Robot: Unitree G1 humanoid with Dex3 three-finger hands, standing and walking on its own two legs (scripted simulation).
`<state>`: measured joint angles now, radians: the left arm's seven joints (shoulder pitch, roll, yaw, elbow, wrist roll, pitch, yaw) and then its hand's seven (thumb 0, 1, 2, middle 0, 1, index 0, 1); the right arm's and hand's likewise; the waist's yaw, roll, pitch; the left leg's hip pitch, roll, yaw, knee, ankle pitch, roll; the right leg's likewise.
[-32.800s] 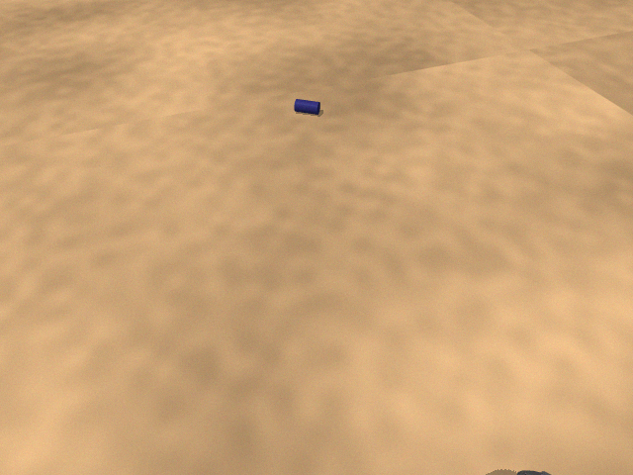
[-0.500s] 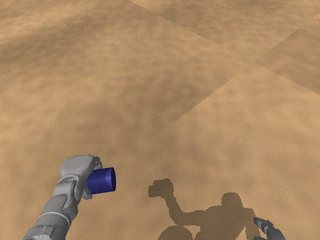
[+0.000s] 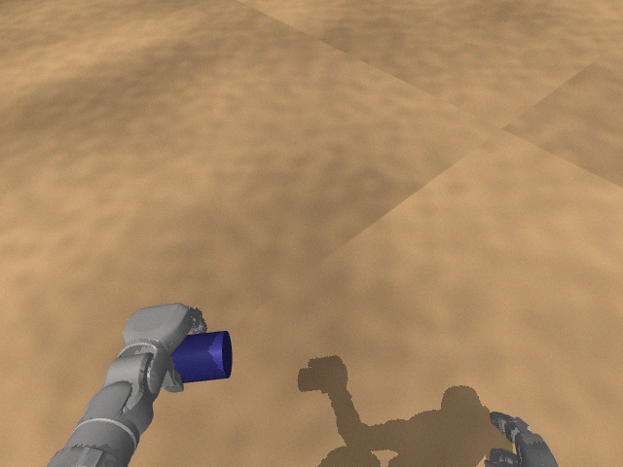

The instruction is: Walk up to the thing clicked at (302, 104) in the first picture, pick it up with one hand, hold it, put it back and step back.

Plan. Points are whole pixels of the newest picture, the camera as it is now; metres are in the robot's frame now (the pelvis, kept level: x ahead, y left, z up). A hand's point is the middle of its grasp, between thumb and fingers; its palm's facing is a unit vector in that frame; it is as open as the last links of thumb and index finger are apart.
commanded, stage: hold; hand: left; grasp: from above
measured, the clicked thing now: (182, 358) +0.30 +0.22 -0.10
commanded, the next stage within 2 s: crouch in 0.96 s
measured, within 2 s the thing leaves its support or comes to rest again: neither
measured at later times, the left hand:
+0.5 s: hand (168, 359) +0.28 +0.22 -0.05, palm faces -0.46 -0.06 -0.89, open 9.5 cm
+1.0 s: hand (166, 356) +0.29 +0.22 -0.05, palm faces -0.46 -0.06 -0.89, open 9.5 cm
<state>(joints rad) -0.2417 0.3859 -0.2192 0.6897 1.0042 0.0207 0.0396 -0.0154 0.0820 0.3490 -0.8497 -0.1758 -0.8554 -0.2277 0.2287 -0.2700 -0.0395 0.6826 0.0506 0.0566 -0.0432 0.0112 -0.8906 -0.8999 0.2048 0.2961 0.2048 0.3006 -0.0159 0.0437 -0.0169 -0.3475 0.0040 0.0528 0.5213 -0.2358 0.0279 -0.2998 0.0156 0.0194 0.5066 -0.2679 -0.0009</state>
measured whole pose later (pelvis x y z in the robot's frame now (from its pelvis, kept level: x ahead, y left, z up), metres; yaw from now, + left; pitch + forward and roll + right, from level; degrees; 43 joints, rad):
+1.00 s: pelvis +0.00 +0.00 +0.00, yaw +0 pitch +2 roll +0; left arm -0.23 0.39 -0.22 0.64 1.00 0.03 0.01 -0.02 0.07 0.37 -0.85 -0.19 -0.85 -0.24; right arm 0.20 -0.26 -0.03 0.68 0.06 0.07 -0.05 0.01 -0.90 -0.90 0.20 0.30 0.20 0.30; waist 0.00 0.05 0.01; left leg -0.29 0.00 0.05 0.46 -0.21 0.03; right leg -0.24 0.01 0.02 0.46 -0.25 0.00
